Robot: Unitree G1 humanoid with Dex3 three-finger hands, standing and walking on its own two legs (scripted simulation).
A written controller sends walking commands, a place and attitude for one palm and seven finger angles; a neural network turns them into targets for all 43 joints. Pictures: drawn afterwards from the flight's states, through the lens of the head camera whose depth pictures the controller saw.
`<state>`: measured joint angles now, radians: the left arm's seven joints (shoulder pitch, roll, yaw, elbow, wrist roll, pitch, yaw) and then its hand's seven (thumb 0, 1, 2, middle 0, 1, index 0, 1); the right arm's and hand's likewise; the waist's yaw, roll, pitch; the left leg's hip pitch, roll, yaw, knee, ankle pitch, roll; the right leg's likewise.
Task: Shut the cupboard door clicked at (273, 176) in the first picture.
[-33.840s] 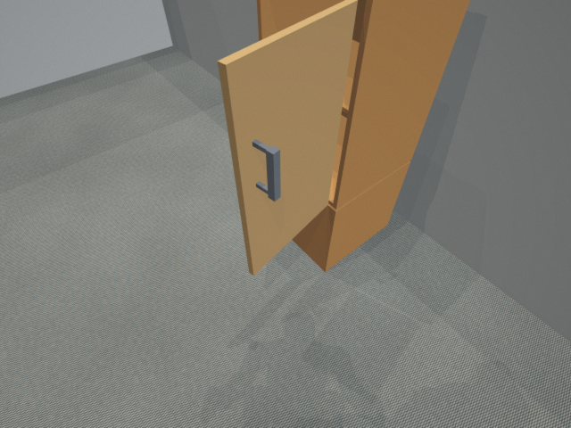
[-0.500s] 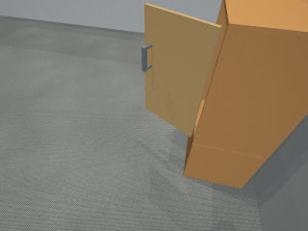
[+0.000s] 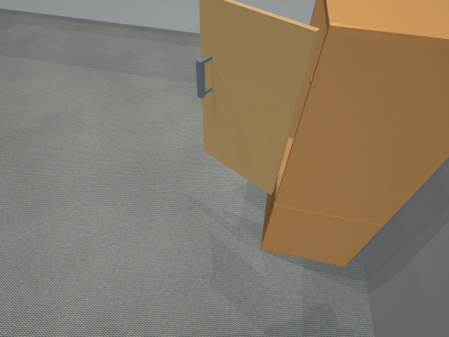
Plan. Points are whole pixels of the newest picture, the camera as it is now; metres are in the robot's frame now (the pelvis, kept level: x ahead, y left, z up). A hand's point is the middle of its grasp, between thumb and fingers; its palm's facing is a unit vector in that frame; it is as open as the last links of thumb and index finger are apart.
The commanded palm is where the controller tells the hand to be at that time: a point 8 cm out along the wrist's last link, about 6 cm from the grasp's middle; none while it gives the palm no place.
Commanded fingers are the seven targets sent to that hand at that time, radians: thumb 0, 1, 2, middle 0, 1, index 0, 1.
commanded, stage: look to check the result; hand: left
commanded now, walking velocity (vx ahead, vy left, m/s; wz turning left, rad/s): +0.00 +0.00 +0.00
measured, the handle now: (204, 76) +0.83 +0.09 +0.02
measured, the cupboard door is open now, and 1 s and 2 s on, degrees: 61 61 61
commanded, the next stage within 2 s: walk to a spot facing it in 0.38 s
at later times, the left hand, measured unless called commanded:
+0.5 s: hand out of the picture -0.02 +0.16 -0.18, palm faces +0.01 -0.98 -0.18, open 7.3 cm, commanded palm none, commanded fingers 0.00 0.90 0.90 -0.20 -0.30 -0.20 -0.30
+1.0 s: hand out of the picture +0.02 +0.23 -0.20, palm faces +0.21 -0.94 -0.25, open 7.3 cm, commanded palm none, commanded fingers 0.00 0.90 0.90 -0.20 -0.30 -0.20 -0.30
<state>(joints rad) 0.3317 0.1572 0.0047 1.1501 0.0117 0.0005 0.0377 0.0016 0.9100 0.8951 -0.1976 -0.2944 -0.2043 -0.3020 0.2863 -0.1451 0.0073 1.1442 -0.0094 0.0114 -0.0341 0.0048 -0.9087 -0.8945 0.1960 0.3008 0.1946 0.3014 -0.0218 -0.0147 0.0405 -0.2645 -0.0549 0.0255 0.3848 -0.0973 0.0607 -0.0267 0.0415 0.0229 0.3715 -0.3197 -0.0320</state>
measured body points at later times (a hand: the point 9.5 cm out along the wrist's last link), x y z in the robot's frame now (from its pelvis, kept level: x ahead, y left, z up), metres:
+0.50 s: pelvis +0.01 +0.00 +0.00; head +0.02 +0.00 +0.45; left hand -0.02 +0.22 -0.16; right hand +0.03 -0.24 -0.15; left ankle +0.07 +0.08 -0.74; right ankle -0.07 -0.10 -0.74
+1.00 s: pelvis +0.00 +0.02 -0.02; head +0.05 +0.04 +0.42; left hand +0.01 +0.28 -0.18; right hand +0.08 -0.23 -0.16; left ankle +0.06 +0.10 -0.74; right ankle -0.03 -0.12 -0.68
